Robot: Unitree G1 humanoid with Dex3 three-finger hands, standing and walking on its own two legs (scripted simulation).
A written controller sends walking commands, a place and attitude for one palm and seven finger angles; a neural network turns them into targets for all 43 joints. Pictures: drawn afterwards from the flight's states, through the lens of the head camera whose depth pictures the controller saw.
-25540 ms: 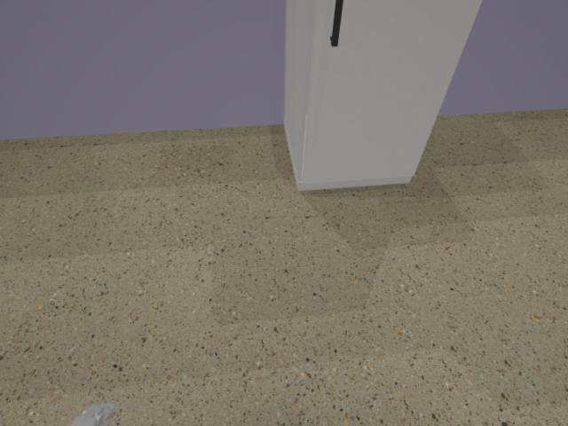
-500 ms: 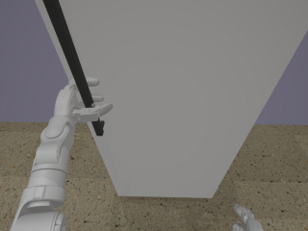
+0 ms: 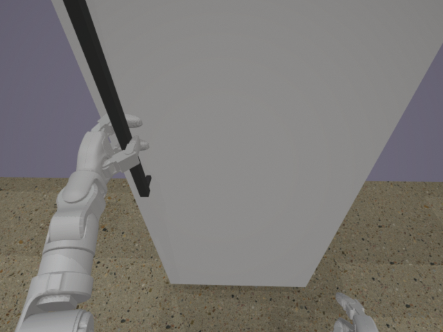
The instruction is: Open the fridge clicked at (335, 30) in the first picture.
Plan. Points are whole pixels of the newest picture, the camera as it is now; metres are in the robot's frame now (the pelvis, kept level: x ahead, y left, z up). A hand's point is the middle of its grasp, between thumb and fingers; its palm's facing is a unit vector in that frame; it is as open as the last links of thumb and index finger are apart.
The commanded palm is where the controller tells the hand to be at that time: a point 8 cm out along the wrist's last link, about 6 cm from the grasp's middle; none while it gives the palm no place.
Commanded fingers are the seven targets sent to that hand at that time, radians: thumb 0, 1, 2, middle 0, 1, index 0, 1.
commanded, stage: grip the handle and tug to test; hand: left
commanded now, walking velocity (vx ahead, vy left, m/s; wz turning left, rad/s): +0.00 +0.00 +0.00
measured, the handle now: (120, 110) +0.43 +0.20 +0.21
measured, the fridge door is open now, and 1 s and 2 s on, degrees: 0 0 19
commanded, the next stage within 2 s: pull the door a little, standing still in 0.48 s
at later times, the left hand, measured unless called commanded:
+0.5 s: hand (133, 155) +0.37 +0.18 +0.16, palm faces +0.03 -1.00 -0.01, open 5.6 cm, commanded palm +0.31 +0.24 +0.16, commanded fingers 0.00 0.90 0.90 -0.45 -1.40 -0.45 -1.40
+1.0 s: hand (134, 158) +0.36 +0.17 +0.16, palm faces +0.04 -1.00 -0.03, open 6.0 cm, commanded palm +0.29 +0.22 +0.16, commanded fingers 0.00 0.90 0.90 -0.45 -1.40 -0.45 -1.40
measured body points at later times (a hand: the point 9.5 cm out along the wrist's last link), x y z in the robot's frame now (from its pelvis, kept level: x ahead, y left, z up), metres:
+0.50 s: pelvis +0.01 +0.00 +0.00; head +0.00 -0.01 +0.45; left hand +0.36 +0.23 +0.16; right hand +0.16 -0.25 -0.09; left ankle -0.02 +0.12 -0.74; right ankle +0.00 -0.12 -0.74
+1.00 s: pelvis +0.05 +0.01 +0.00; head +0.03 -0.01 +0.45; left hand +0.35 +0.23 +0.16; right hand +0.21 -0.22 -0.08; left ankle -0.02 +0.12 -0.74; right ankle +0.00 -0.12 -0.74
